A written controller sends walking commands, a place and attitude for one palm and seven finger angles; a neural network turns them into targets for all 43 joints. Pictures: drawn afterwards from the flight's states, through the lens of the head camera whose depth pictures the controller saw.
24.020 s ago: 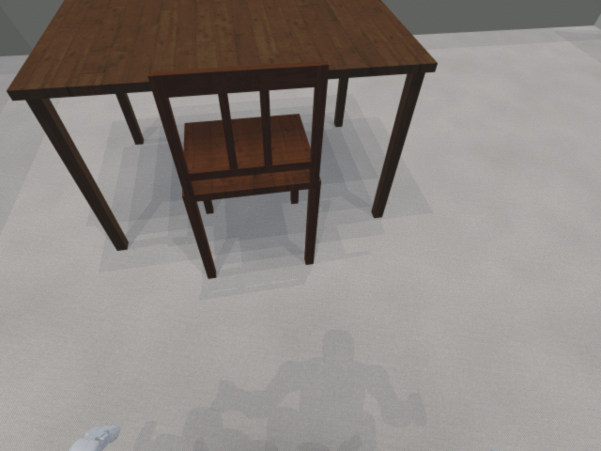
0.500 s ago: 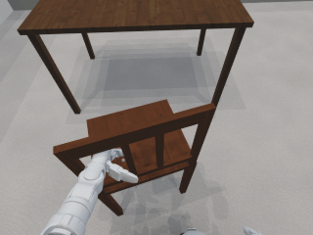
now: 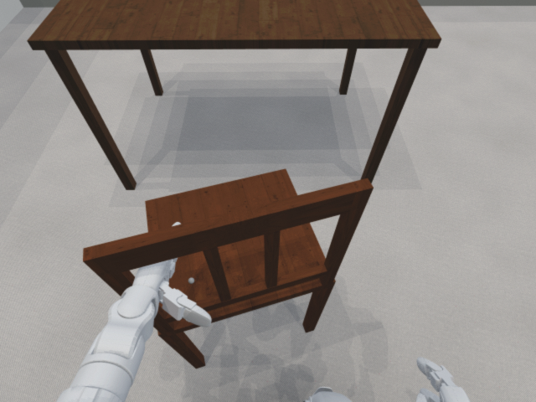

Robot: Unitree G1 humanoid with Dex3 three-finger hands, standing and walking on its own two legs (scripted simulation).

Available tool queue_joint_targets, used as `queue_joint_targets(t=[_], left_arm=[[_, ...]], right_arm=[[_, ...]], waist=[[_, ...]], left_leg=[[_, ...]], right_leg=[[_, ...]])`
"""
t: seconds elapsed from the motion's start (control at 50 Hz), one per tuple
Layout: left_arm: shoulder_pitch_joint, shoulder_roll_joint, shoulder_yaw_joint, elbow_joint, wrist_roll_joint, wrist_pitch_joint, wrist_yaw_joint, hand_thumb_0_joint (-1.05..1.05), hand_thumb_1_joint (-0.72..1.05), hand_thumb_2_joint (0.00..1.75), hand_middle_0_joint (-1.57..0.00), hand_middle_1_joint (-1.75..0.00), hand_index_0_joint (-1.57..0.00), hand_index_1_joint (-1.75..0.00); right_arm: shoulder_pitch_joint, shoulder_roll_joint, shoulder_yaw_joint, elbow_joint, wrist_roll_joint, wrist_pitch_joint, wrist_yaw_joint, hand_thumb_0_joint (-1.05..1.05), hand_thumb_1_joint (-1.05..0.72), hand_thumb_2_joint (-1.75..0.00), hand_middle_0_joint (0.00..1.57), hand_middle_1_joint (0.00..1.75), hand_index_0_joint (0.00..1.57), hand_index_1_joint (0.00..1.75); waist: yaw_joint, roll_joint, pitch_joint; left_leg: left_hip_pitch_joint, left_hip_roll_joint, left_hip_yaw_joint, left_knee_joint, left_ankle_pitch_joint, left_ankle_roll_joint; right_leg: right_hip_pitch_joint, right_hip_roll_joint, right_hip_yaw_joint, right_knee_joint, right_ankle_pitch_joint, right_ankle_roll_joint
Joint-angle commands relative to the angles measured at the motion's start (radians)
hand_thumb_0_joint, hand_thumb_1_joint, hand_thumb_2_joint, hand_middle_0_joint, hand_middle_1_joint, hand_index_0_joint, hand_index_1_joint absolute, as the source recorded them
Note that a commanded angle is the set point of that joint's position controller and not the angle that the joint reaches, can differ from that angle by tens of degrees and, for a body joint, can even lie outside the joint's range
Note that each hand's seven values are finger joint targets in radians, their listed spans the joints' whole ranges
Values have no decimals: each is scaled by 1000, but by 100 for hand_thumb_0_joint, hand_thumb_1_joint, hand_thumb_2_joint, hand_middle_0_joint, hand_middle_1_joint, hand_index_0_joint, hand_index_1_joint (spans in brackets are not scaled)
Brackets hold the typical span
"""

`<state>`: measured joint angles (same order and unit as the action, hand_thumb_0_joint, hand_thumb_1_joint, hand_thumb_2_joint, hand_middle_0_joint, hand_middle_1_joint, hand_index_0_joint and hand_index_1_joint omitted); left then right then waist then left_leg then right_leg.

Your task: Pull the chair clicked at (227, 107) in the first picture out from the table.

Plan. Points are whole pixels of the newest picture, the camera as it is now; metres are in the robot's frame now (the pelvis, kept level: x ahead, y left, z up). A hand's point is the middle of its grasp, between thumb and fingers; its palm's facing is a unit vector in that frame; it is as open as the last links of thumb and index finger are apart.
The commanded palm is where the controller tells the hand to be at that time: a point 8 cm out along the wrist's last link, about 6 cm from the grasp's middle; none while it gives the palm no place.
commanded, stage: draw the fingers out of the gap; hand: left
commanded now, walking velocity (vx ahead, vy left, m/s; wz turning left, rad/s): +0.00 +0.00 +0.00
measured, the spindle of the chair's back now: (218, 274) +0.34 +0.09 -0.08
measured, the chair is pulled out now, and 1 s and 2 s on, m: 0.51 0.51 0.51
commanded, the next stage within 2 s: draw the hand back to the body in 0.62 s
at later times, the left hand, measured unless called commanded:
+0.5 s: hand (181, 336) +0.23 +0.13 -0.04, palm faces -0.18 -0.98 -0.13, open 17.5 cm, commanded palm +0.21 +0.18 -0.02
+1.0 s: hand (164, 351) +0.20 +0.14 +0.01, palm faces +0.01 -1.00 -0.01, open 17.4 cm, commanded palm +0.16 +0.20 +0.03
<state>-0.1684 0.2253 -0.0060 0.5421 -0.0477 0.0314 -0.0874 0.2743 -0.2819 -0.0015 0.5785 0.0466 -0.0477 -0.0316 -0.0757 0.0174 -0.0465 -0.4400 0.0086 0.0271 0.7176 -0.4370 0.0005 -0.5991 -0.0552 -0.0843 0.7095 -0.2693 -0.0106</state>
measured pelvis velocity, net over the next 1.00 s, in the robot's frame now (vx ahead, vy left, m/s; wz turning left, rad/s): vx -0.01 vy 0.00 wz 0.03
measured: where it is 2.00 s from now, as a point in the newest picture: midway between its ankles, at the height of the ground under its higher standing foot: outside the picture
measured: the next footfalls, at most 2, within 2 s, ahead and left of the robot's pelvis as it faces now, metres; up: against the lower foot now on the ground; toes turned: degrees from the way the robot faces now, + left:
none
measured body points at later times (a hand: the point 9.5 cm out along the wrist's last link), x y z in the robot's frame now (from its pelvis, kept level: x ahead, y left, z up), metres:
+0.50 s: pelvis +0.00 +0.01 -0.01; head +0.04 +0.00 +0.44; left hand +0.23 +0.18 -0.03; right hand +0.17 -0.24 -0.09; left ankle -0.05 +0.12 -0.71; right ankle +0.05 -0.11 -0.71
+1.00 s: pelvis -0.01 +0.00 -0.04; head +0.05 +0.00 +0.41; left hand +0.19 +0.19 +0.01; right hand +0.17 -0.22 -0.12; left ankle -0.05 +0.12 -0.71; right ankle +0.05 -0.11 -0.71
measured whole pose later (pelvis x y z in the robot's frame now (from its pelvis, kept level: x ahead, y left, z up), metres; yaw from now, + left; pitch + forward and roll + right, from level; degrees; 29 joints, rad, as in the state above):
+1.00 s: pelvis -0.01 +0.00 -0.04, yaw +2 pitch +12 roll -1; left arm 0.49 0.17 -0.05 -0.16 -0.16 -0.28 -0.05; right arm 0.22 -0.21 0.00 0.54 0.04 -0.18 -0.02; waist -0.02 0.02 -0.11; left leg -0.65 0.01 -0.01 1.00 -0.56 0.00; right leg -0.79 -0.07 -0.11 0.96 -0.38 -0.01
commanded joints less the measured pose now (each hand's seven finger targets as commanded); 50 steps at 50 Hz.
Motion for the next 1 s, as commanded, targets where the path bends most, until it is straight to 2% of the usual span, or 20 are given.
queue_joint_targets(t=[0.0, 0.06, 0.12, 0.22, 0.28, 0.32, 0.4, 0.46, 0.48, 0.56, 0.6, 0.66, 0.72, 0.74, 0.78, 0.82, 0.86, 0.92, 0.96, 0.98], left_arm=[[-61, 88, 15, -279, -20, -54, -9, 0, -55, 20, 0, 0, 0, 0], [51, 115, 42, -303, -13, -29, 8, 0, -55, 20, 0, 0, 0, 0], [95, 103, 21, -379, 3, -17, 20, 0, -55, 20, 0, 0, 0, 0], [130, 91, -15, -559, -2, -28, 27, 0, -55, 20, 0, 0, 0, 0], [127, 105, -20, -605, -3, -25, 29, 0, -55, 20, 0, 0, 0, 0], [206, 78, -41, -576, -6, -10, 21, 0, -55, 20, 0, 0, 0, 0], [280, 48, -82, -591, -1, 21, 5, 0, -55, 20, 0, 0, 0, 0], [361, 89, -41, -630, 5, 36, 12, 0, -55, 20, 0, 0, 0, 0], [352, 63, -75, -670, 7, 37, 14, 0, -55, 20, 0, 0, 0, 0], [438, 102, -29, -723, 15, 40, 37, 0, -55, 20, 0, 0, 0, 0], [485, 60, -70, -764, 18, 39, 42, 0, -55, 20, 0, 0, 0, 0], [544, 68, -71, -789, 26, 46, 49, 0, -55, 20, 0, 0, 0, 0], [557, 41, -117, -843, 33, 50, 46, 0, -55, 20, 0, 0, 0, 0], [478, -56, -55, -1026, -132, -88, 63, 0, -55, 20, 0, 0, 0, 0], [539, 39, 6, -993, -120, -179, 77, 0, -55, 20, 0, 0, 0, 0], [565, 26, 20, -1033, -142, -249, 79, 0, -55, 20, 0, 0, 0, 0], [611, 32, 51, -994, -135, -327, 81, 0, -55, 20, 0, 0, 0, 0], [602, -16, -5, -936, -113, -469, 45, 0, -55, 20, 0, 0, 0, 0], [604, 78, 67, -1022, -121, -500, 36, 0, -55, 20, 0, 0, 0, 0], [597, 118, 97, -1107, -131, -509, 34, 0, -55, 20, 0, 0, 0, 0]], right_arm=[[-2, -126, -49, -140, 5, -58, 1, 0, -90, -90, 20, 30, 20, 30], [-16, -132, -48, -153, 3, -56, 6, 0, -90, -90, 20, 30, 20, 30], [-33, -129, -46, -176, 3, -56, 6, 0, -90, -90, 20, 30, 20, 30], [-42, -120, -43, -193, 1, -84, -9, 0, -90, -90, 20, 30, 20, 30], [-40, -121, -37, -184, 0, -101, -22, 0, -90, -90, 20, 30, 20, 30], [-46, -120, -34, -186, 1, -108, -23, 0, -90, -90, 20, 30, 20, 30], [-61, -119, -29, -204, 1, -115, -22, 0, -90, -90, 20, 30, 20, 30], [-78, -118, -31, -220, 0, -115, -23, 0, -90, -90, 20, 30, 20, 30], [-78, -113, -26, -230, -2, -117, -22, 0, -90, -90, 20, 30, 20, 30], [-88, -105, -33, -241, -2, -116, -26, 0, -90, -90, 20, 30, 20, 30], [-85, -94, -32, -254, -2, -119, -25, 0, -90, -90, 20, 30, 20, 30], [-97, -93, -33, -256, -1, -116, -27, 0, -90, -90, 20, 30, 20, 30], [-87, -91, -31, -270, -2, -120, -30, 0, -90, -90, 20, 30, 20, 30], [-88, -64, -27, -265, -3, -148, -36, 0, -90, -90, 20, 30, 20, 30], [-86, -75, -30, -230, -7, -174, -35, 0, -90, -90, 20, 30, 20, 30], [-73, -63, -33, -215, -3, -191, -26, 0, -90, -90, 20, 30, 20, 30], [-78, -55, -44, -185, -5, -194, -15, 0, -90, -90, 20, 30, 20, 30], [-100, -46, -53, -161, -7, -196, 15, 0, -90, -90, 20, 30, 20, 30], [-114, -58, -57, -187, -5, -194, 22, 0, -90, -90, 20, 30, 20, 30], [-113, -56, -58, -207, -1, -192, 19, 0, -90, -90, 20, 30, 20, 30]], waist=[[20, 15, -329], [27, -34, -270], [24, -66, -241], [13, -19, -288], [-5, -11, -272], [-5, -40, -232], [2, -29, -217], [27, -21, -223], [17, -20, -227], [33, -32, -221], [29, -21, -218], [28, -5, -189], [14, -12, -189], [17, -74, -176], [40, -44, -215], [47, 28, -230], [62, 34, -219], [47, 8, -178], [81, 72, -257], [86, 96, -314]], left_leg=[[-42, -7, -18, -96, 353, 13], [-84, -6, -21, -97, 322, 11], [-100, -7, -20, -96, 291, 14], [-52, -9, -31, -73, 312, 18], [-44, -10, -44, -60, 307, 19], [-68, -10, -49, -52, 279, 18], [-75, -13, -58, -45, 254, 17], [-92, -14, -60, -42, 263, 13], [-89, -17, -61, -40, 260, 15], [-108, -15, -62, -28, 259, 14], [-102, -14, -62, -24, 266, 12], [-122, -15, -65, -15, 248, 12], [-121, -16, -71, -3, 229, 14], [-150, -25, -74, 34, 218, 0], [-158, -24, -74, 41, 192, -2], [-157, -25, -74, 50, 217, -11], [-191, -19, -75, 78, 239, -18], [-274, -13, -74, 140, 190, -23], [-263, -17, -65, 131, 168, -17], [-226, -16, -61, 115, 178, -13]], right_leg=[[377, 5, 36, -39, 320, -10], [362, 5, 31, -38, 302, -11], [341, 4, 30, -33, 270, -7], [330, 6, 28, -24, 256, -5], [294, 7, 23, -21, 237, -4], [266, 8, 16, -18, 207, -1], [235, 4, 9, -11, 162, -2], [248, 3, 5, 1, 159, -10], [243, 1, 6, 4, 158, -8], [238, 3, 6, 16, 148, -11], [225, 2, 3, 24, 149, -10], [198, 4, 2, 26, 122, -13], [170, 5, 0, 33, 97, -8], [125, 17, -20, 40, 95, -5], [138, 19, -1, 59, 50, -11], [128, 16, -4, 84, 61, -15], [93, 20, -5, 116, 70, -20], [-5, 20, 3, 173, 27, -19], [59, 14, 23, 169, 3, -27], [114, 11, 32, 154, 16, -27]])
